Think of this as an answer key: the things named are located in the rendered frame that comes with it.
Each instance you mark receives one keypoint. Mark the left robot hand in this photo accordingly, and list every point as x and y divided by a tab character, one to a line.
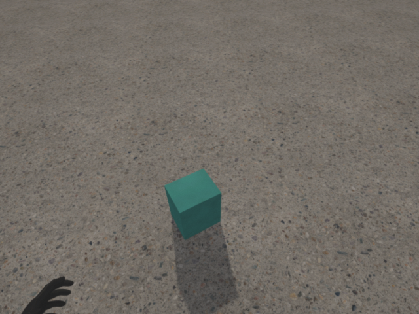
40	303

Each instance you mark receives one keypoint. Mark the carton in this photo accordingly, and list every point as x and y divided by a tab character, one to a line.
195	203

